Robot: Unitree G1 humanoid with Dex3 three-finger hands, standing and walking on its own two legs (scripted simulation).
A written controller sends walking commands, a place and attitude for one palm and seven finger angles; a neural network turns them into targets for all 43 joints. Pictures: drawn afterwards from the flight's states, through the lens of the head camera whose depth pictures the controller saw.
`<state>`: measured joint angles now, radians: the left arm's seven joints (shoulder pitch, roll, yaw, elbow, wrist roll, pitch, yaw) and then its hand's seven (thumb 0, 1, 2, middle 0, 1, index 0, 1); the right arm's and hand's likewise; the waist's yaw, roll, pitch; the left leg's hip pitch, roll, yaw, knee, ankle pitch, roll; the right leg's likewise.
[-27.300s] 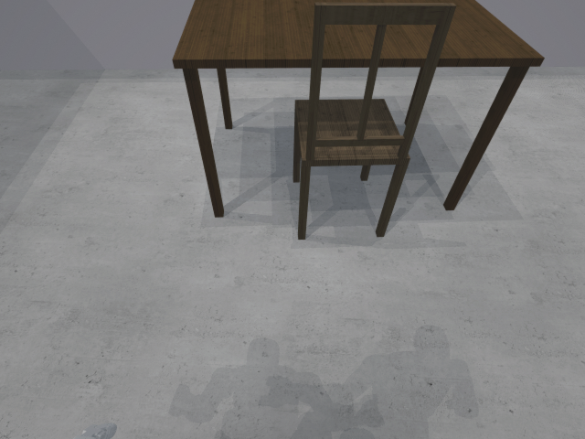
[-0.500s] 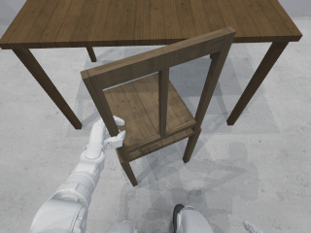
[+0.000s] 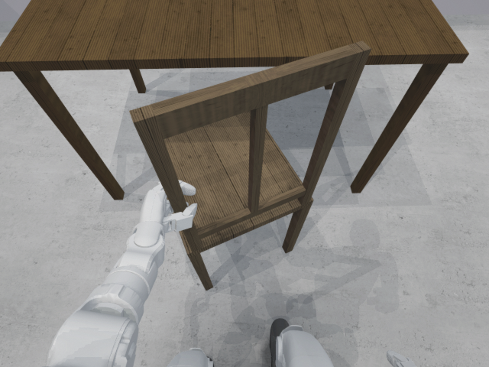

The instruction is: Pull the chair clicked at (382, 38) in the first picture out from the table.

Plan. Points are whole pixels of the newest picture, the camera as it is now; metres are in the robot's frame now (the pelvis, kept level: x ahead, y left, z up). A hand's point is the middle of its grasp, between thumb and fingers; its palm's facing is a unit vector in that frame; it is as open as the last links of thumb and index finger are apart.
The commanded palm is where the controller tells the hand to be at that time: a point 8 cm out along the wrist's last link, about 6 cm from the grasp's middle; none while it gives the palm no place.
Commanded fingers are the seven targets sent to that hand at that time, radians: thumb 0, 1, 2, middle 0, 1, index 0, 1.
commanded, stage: step backward, pulling the chair out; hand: left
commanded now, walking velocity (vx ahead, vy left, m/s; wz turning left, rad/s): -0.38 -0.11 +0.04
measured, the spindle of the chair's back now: (255, 169) +0.47 -0.02 -0.04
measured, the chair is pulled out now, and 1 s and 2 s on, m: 0.21 0.22 0.22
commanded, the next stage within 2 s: none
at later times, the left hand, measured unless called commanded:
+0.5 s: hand (185, 216) +0.37 +0.12 -0.05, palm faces +0.02 -0.98 -0.20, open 5.9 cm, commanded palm +0.38 +0.17 -0.05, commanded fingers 0.00 0.90 0.90 -0.50 -1.45 -0.50 -1.45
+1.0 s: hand (185, 221) +0.36 +0.12 -0.05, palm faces +0.00 -0.98 -0.20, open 5.8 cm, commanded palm +0.38 +0.17 -0.04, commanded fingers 0.00 0.90 0.90 -0.50 -1.45 -0.50 -1.45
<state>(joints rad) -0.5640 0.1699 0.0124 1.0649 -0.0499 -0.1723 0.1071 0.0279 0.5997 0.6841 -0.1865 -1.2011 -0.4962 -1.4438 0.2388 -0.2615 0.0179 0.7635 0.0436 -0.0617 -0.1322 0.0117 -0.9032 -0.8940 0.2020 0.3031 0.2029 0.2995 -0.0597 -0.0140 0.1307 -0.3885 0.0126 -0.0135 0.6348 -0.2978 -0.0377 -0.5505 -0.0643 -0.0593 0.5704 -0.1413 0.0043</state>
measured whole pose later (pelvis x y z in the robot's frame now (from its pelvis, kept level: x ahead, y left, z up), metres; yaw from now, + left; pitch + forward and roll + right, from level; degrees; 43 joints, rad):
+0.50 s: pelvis +0.00 -0.02 +0.00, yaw +1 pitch +3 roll +1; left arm -0.57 0.19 0.03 1.07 -0.05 -0.18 0.09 0.03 0.57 0.72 -0.22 -1.19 -0.50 -1.44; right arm 0.23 -0.24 0.02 0.77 0.04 -0.07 -0.12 0.01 -0.90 -0.89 0.20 0.30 0.20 0.30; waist -0.05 0.00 0.14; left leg -0.41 0.03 -0.05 0.68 -0.32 -0.06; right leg -0.54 -0.04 -0.07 0.61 -0.12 -0.03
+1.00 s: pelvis -0.01 -0.01 +0.00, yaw -1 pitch +3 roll +1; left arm -0.54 0.18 0.02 1.07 -0.04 -0.18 0.11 0.03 0.59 0.68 -0.19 -1.20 -0.50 -1.44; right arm 0.24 -0.26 0.02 0.76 0.04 -0.06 -0.13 0.01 -0.90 -0.89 0.20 0.30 0.20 0.30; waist -0.06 -0.02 0.12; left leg -0.39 0.03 -0.01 0.62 -0.28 -0.05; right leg -0.53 -0.06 -0.06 0.56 -0.12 0.00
